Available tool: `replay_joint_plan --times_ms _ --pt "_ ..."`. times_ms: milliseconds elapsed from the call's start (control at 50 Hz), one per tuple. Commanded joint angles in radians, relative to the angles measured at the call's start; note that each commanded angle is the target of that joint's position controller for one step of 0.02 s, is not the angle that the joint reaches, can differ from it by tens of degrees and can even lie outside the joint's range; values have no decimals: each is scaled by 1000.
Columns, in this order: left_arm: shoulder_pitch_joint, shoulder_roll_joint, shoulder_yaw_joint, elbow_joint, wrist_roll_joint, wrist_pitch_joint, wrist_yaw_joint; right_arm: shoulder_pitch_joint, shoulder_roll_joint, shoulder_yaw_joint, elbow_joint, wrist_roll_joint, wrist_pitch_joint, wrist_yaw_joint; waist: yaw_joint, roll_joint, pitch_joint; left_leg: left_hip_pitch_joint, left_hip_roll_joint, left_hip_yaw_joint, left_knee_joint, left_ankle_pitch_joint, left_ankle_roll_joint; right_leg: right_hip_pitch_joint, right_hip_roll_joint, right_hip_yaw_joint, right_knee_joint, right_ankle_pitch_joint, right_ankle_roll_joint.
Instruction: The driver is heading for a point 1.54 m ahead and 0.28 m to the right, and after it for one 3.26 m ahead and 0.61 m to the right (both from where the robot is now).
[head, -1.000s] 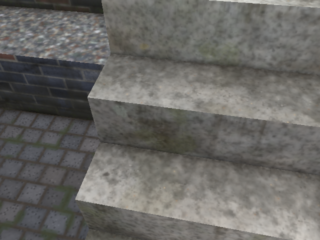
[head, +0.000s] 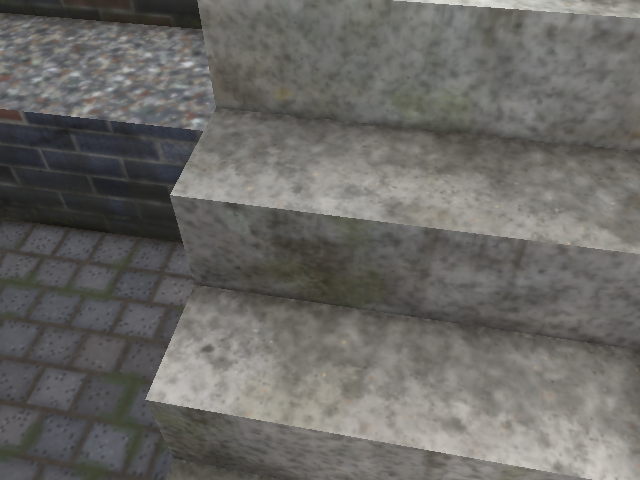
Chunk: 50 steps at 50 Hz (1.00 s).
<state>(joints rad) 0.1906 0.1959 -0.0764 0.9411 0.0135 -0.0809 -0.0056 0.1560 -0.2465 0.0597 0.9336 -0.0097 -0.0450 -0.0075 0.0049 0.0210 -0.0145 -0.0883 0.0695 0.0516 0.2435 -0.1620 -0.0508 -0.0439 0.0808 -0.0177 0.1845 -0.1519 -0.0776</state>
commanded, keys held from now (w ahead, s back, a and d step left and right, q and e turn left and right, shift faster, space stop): w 1.00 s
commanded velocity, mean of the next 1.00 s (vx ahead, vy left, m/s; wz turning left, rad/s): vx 0.50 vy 0.00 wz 0.00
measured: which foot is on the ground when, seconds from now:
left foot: down 0.00-1.00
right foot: down 0.00-1.00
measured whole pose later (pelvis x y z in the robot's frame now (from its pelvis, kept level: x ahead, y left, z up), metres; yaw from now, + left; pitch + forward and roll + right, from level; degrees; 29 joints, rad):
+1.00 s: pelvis +0.00 +0.00 +0.00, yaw +0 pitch +1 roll +0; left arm 0.20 0.19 -0.08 0.91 0.01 -0.09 0.01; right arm 0.17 -0.24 0.05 0.92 -0.01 -0.04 -0.01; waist 0.00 0.02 -0.01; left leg -0.10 0.07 0.04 0.26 -0.17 -0.06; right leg -0.06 0.08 -0.02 0.21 -0.17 -0.08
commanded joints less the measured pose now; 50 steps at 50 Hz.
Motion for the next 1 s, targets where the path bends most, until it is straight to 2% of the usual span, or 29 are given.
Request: replay_joint_plan --times_ms 20,140,160,180,200,220,240,260,280,300,320,340,360,380,400,420,620,660,700,800,820,840,1000 --pt "-8 94 18 -48 -1 -11 2 -26 -100 -21 -51 0 -12 -2 0 -24 -25 -13 88 -64 -14 161 45 21 -183 122 -5 273 25" --pt "-9 93 18 -49 -1 -12 2 -26 -99 -21 -50 0 -11 -2 -1 -24 -26 -12 88 -63 -14 160 44 20 -183 124 -5 273 25" --pt "-5 88 16 -52 8 -14 7 -6 -95 -20 -48 2 -10 3 -1 -25 -29 -14 87 -71 -6 155 43 16 -179 118 6 258 24" --pt "-5 92 18 -49 -1 -13 3 -30 -98 -21 -51 0 -11 0 2 -20 -23 -13 88 -63 -13 157 44 12 -183 126 -5 264 25" --pt "-8 94 18 -50 -2 -12 2 -29 -98 -22 -53 0 -11 -1 -1 -22 -23 -14 87 -63 -14 156 44 15 -183 126 -6 268 25" --pt "-6 89 16 -54 7 -14 7 -7 -95 -20 -50 1 -10 4 -1 -24 -27 -15 87 -70 -5 154 43 14 -179 119 6 260 24" --pt "-6 92 18 -51 -2 -13 3 -29 -99 -22 -52 0 -11 0 2 -20 -23 -14 87 -62 -12 157 44 12 -183 127 -4 269 25" --pt "-4 89 16 -54 6 -15 7 -8 -95 -21 -52 1 -10 4 -1 -24 -27 -17 87 -70 -4 153 42 12 -179 120 7 259 24" --pt "-5 92 18 -52 -2 -13 3 -29 -98 -22 -53 0 -11 0 1 -20 -23 -14 87 -62 -11 156 43 11 -183 128 -3 272 24" --pt "-4 89 16 -55 6 -15 7 -7 -95 -21 -53 1 -9 4 -1 -24 -28 -17 86 -70 -3 152 42 12 -179 121 8 262 24" --pt "-1 87 16 -55 6 -16 8 -8 -94 -21 -52 1 -9 5 1 -22 -27 -17 86 -69 -1 152 42 8 -179 121 9 259 23" --pt "-4 92 18 -53 -3 -14 4 -30 -98 -22 -56 0 -10 0 2 -20 -22 -17 86 -62 -9 154 43 9 -183 129 -2 272 24" --pt "-3 89 16 -57 5 -15 8 -6 -94 -21 -55 1 -9 4 -1 -25 -27 -19 86 -70 -1 151 41 11 -179 121 9 267 24" --pt "0 87 16 -57 6 -16 9 -6 -94 -21 -54 1 -9 5 1 -23 -27 -18 86 -69 1 152 41 8 -179 122 11 266 23" --pt "-2 92 18 -55 -4 -14 4 -27 -97 -23 -58 0 -10 0 2 -20 -23 -18 86 -62 -6 155 42 10 -183 130 0 279 24" --pt "-2 88 17 -58 5 -16 8 -4 -93 -21 -56 1 -9 3 -1 -26 -28 -20 85 -69 2 152 41 12 -179 122 12 273 23" --pt "7 84 18 -62 3 -17 10 1 -90 -22 -64 1 -7 4 1 -23 -27 -24 83 -68 11 149 39 6 -178 124 17 283 22" --pt "4 88 18 -68 -3 -23 16 -3 -93 -24 -65 2 -4 0 -3 -18 -19 -9 81 -75 3 154 45 -14 -180 126 12 257 25" --pt "9 83 18 -65 3 -18 12 4 -88 -23 -65 1 -6 3 0 -29 -28 -20 83 -68 14 157 40 7 -177 124 17 294 22" --pt "6 86 18 -73 -2 -23 18 -1 -89 -26 -66 2 -4 -1 -4 -25 -25 -3 82 -74 6 165 46 -9 -180 125 14 275 28" --pt "2 91 20 -72 -10 -21 14 -23 -91 -28 -68 2 -6 -6 -4 -26 -23 -1 82 -66 -2 172 46 -4 -184 133 5 296 28" --pt "3 87 19 -76 -1 -22 17 4 -90 -27 -64 3 -5 -2 -7 -30 -30 -3 81 -74 5 169 46 3 -180 124 16 290 28" --pt "4 85 18 -81 -1 -21 18 -3 -88 -28 -65 2 -4 -1 -4 -26 -28 -3 82 -73 5 170 45 -3 -180 125 17 287 28"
